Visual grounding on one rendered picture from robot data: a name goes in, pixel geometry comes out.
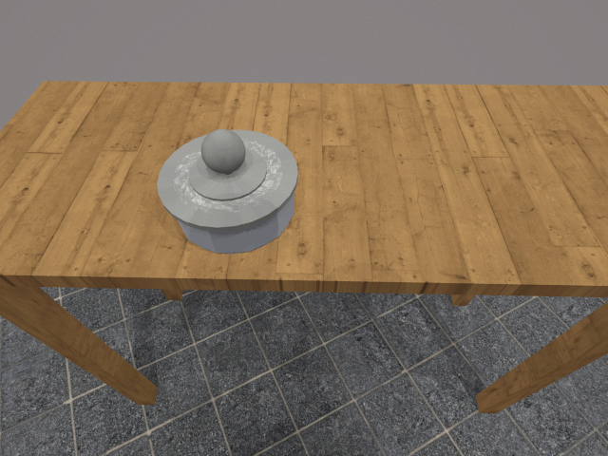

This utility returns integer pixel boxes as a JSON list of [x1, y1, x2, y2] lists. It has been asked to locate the lid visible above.
[[157, 130, 298, 232]]

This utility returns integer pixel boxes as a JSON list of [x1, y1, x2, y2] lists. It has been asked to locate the table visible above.
[[0, 81, 608, 413]]

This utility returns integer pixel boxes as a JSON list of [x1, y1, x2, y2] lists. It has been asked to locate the knob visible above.
[[201, 129, 245, 174]]

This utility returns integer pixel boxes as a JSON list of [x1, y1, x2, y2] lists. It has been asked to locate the pot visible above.
[[178, 194, 295, 254]]

